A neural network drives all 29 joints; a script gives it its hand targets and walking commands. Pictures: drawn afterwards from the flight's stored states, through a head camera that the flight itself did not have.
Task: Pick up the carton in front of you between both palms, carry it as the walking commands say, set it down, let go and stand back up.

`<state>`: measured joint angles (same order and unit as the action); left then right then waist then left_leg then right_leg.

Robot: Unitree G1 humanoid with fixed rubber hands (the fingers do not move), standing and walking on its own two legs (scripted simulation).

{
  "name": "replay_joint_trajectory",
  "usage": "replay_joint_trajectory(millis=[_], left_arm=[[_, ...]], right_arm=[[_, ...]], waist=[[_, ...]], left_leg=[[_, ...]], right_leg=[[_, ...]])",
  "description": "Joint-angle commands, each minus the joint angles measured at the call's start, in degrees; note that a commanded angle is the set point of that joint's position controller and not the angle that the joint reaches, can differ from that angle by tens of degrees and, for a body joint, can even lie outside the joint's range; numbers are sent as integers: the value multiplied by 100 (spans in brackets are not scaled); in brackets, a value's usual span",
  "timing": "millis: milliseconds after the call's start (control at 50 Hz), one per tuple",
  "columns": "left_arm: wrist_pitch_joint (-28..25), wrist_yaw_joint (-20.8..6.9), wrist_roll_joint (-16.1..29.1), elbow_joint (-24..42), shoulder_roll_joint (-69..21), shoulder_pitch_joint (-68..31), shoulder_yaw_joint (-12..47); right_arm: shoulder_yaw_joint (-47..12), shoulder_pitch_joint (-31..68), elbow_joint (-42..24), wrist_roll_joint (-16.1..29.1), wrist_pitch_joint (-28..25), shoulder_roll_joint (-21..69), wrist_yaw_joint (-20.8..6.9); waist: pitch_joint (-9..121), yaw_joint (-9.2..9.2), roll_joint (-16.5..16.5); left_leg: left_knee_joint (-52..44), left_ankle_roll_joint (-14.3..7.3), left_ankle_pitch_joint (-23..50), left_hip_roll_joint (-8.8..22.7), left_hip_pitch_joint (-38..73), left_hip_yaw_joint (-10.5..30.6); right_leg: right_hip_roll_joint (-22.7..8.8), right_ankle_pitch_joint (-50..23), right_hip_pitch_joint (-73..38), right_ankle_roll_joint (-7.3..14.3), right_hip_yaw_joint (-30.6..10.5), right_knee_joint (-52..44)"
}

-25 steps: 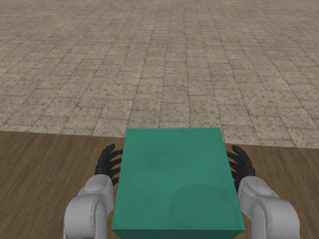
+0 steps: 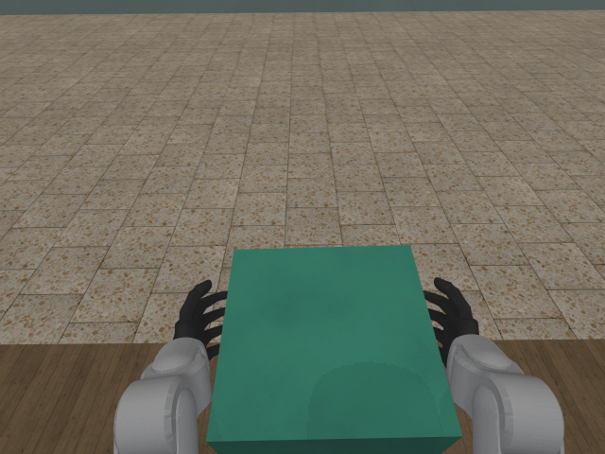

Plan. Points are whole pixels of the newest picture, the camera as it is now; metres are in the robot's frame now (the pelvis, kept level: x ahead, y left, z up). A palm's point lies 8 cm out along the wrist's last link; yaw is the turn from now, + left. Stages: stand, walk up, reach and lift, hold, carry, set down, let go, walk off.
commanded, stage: carry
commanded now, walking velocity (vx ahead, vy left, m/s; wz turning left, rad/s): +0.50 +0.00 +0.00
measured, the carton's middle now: (324, 371) +0.24 +0.00 +0.03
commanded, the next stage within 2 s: none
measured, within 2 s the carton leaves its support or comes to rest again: neither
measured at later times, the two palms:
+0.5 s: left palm (243, 161) +0.62 +0.14 +0.10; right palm (399, 160) +0.62 -0.16 +0.10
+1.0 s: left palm (246, 86) +1.02 +0.18 +0.09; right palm (355, 84) +1.02 -0.12 +0.09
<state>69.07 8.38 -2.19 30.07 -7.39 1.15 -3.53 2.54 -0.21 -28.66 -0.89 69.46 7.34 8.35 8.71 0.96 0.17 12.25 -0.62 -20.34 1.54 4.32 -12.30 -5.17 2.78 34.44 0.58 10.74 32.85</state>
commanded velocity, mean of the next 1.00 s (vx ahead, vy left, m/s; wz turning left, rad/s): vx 0.50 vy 0.00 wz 0.00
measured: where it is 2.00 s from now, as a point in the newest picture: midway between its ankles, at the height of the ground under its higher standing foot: (319, 238)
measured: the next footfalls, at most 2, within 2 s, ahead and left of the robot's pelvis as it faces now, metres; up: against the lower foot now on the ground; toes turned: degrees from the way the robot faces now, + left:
right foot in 0.08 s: +0.24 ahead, -0.11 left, +0.00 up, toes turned -12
left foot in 0.60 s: +0.61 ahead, +0.08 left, +0.00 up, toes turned +8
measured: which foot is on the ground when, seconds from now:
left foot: down 0.00-0.10, up 0.12-0.58, down 0.60-1.00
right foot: up 0.00-0.06, down 0.08-0.62, up 0.64-1.00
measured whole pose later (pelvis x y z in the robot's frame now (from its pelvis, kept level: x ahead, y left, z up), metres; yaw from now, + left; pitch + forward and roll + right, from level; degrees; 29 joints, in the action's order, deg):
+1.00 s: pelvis +0.66 +0.03 -0.01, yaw +2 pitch +7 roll -1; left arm 57.9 9.3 -1.4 8.8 -7.2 -28.0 -16.3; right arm 14.9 29.2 -5.9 -0.3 57.0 7.7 8.9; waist -1.5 2.8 -0.4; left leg 27.7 -5.4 -22.4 -2.5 -12.3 -7.0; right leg -2.8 5.3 41.3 2.9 2.4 50.1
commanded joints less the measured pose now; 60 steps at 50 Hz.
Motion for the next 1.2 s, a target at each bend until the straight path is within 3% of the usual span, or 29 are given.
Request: replay_joint_trajectory(millis=[0, 40, 60, 80, 100, 120, 160, 180, 240, 340, 460, 520, 540, 560, 580, 600, 620, 640, 660, 680, 720, 820, 920, 980, 1040, 1100, 1140, 1160, 1180], left_arm=[[-20, -552, 1415, 317, -4143, -2287, 3619], [-65, -592, 1450, 266, -4211, -2155, 3619], [-89, -616, 1434, 248, -4242, -2095, 3595], [-112, -638, 1398, 206, -4167, -2127, 3539], [-173, -668, 1499, 146, -4375, -2066, 3607], [-219, -723, 1552, 238, -4519, -2164, 3643], [-372, -815, 1593, 223, -4915, -2433, 3782], [-444, -844, 1582, 167, -4993, -2537, 3806], [-602, -877, 1533, -89, -4824, -2583, 3776], [-725, -693, 1399, -530, -4116, -2971, 3453], [-809, -184, 1138, -1253, -3180, -4198, 2787], [-857, 86, 992, -1823, -3019, -4883, 2469], [-879, 153, 968, -1976, -3027, -5101, 2382], [-894, 208, 937, -2093, -3083, -5345, 2309], [-912, 259, 905, -2207, -3108, -5560, 2238], [-918, 287, 909, -2307, -3289, -5600, 2170], [-951, 311, 957, -2277, -3261, -5997, 2067], [-993, 330, 1003, -2403, -3541, -6324, 2063], [-1038, 324, 980, -2490, -3744, -6458, 1998], [-1090, 295, 951, -2601, -3942, -6626, 1950], [-1184, 201, 943, -2739, -4245, -6807, 1982], [-1276, 94, 848, -2717, -4500, -6474, 2219], [-1197, 1, 911, -2106, -4463, -6127, 2505], [-1070, -53, 919, -1876, -4292, -5797, 2568], [-933, -63, 746, -1862, -3869, -5387, 2367], [-796, -5, 557, -1924, -3448, -5140, 2103], [-752, 67, 501, -2065, -3161, -4932, 1924], [-738, 96, 494, -2118, -3064, -4886, 1842], [-727, 108, 527, -2123, -2964, -5094, 1795]], right_arm=[[-3318, 2053, -431, 1255, -82, 3952, -622], [-3388, 2077, -548, 1256, -106, 4002, -629], [-3426, 2101, -590, 1260, -122, 3997, -629], [-3523, 2130, -703, 1282, -117, 4076, -631], [-3583, 2201, -811, 1320, -134, 4075, -667], [-3666, 2331, -687, 1352, -197, 4307, -697], [-3722, 2463, -543, 1339, -346, 4731, -787], [-3732, 2459, -401, 1295, -430, 4875, -806], [-3647, 2346, -31, 1066, -622, 4850, -754], [-3287, 2815, 311, 801, -738, 4210, -458], [-2660, 4132, 930, 721, -819, 3218, -8], [-2202, 4750, 1475, 682, -875, 2888, 170], [-2069, 4961, 1663, 703, -906, 2864, 200], [-1932, 5056, 1915, 714, -944, 2859, 223], [-1811, 5174, 2068, 738, -969, 2896, 228], [-1774, 5547, 2188, 807, -992, 2831, 250], [-1839, 5683, 2378, 965, -1030, 3136, 235], [-1908, 6046, 2308, 1092, -1082, 3338, 201], [-2016, 6376, 2261, 1204, -1136, 3622, 149], [-2117, 6728, 2256, 1287, -1194, 3906, 92], [-2289, 7155, 2242, 1459, -1309, 4313, -31], [-2344, 6770, 2189, 1339, -1382, 4492, -139], [-2465, 6140, 1770, 1216, -1272, 4374, -194], [-2545, 5725, 1699, 1113, -1160, 4173, -178], [-2725, 5554, 1668, 1184, -1069, 4067, -156], [-2750, 5621, 1703, 1236, -983, 3962, -106], [-2694, 5702, 1774, 1215, -911, 3885, -48], [-2605, 5771, 1829, 1168, -879, 3805, -3], [-2476, 5903, 1894, 1093, -847, 3687, 58]], waist=[[-221, 4, 939], [407, -165, 851], [923, -273, 528], [1631, -294, -716], [1676, -314, -1850], [1466, -228, -1366], [1282, -196, -366], [1208, -168, -217], [1096, -243, -536], [382, -308, -644], [-51, -378, -802], [25, -182, -829], [385, -14, -816], [879, 249, -468], [1587, 389, 146], [2244, 190, 1598], [2246, 309, 1982], [2027, 295, 1584], [1947, 281, 751], [1914, 216, 412], [2103, 127, 523], [2096, 239, 500], [1953, 351, 775], [1495, 652, 524], [908, 632, 59], [602, 302, 443], [831, -301, 276], [1090, -669, 16], [1288, -603, -814]], left_leg=[[177, -530, 3845, 1202, 21, 260], [1694, -263, 4909, 983, -247, -217], [2908, -108, 3953, 791, -1162, -191], [4842, 139, 2306, 347, -2850, 37], [6084, 221, -512, -359, -4034, 550], [6725, 26, -531, 64, -4387, 1172], [6446, -194, 16, 528, -4324, 1265], [6057, -198, 284, 635, -4178, 1299], [5565, -172, 673, 540, -4219, 1008], [4088, 19, 1415, 561, -4778, 628], [2564, -294, 2021, 242, -4258, 304], [1988, -500, 2013, 47, -3490, 274], [1992, -525, 1661, -196, -2809, 94], [1747, -496, 1303, -515, -1777, -118], [1879, -473, 533, 117, -588, 839], [1243, -1222, -299, 1759, 788, 3853], [643, -1439, 154, 1868, 1026, 4818], [925, -1386, 1264, 1719, 820, 4107], [1182, -1260, 2181, 1588, 482, 3464], [1227, -1145, 2658, 1480, 188, 2963], [1150, -1048, 2958, 1355, 89, 2489], [1324, -1252, 4129, 1299, 658, 1985], [1602, -1183, 4862, 1139, 1175, 1611], [1890, -1078, 4383, 876, 2140, 1821], [1911, -884, 3078, 560, 727, 1433], [2264, -753, 2669, 525, -585, 1183], [3548, -617, 3659, 343, -880, 1028], [4837, -475, 3446, 245, -1349, 803], [6514, -339, 674, -148, -2531, 739]], right_leg=[[285, -31, -427, 170, 386, -314], [780, 271, -2126, 199, 857, -651], [435, 664, -3546, 219, 345, -572], [-1397, 2128, -5043, 905, -2432, -1001], [-2073, 1754, -5270, 1385, -4344, -2073], [-2004, 953, -5031, 1313, -3699, -1978], [-1639, 47, -4152, 984, -2514, -1743], [-1484, 219, -3763, 806, -2075, -1845], [-1160, 665, -3424, 702, -1313, -1928], [-975, 313, -3343, 856, -797, -2191], [-780, -498, -3359, 835, -398, -1896], [-787, -1542, -3556, 637, -254, -1451], [-715, -2303, -3618, 525, -97, -819], [-380, -2509, -3521, 337, 189, 533], [-220, -1197, -2822, 237, 32, 2072], [551, 940, -903, 5, -297, 3824], [966, 2661, 66, 88, -904, 4644], [701, 2515, 344, 253, -1253, 5036], [483, 2203, 314, 301, -1358, 4723], [326, 1970, 233, 292, -1361, 4292], [202, 1790, 14, 208, -1316, 3648], [250, 1711, 705, 148, -970, 2558], [239, 438, 1193, 243, -731, 2049], [253, -321, 2401, 225, -780, 1186], [340, -2105, 873, 196, -653, -691], [354, -2614, -952, 384, -507, -767], [510, -1960, -2390, 418, -136, -803], [462, -1390, -3360, 352, -43, -834], [-166, -2030, -4341, 374, -689, -18]])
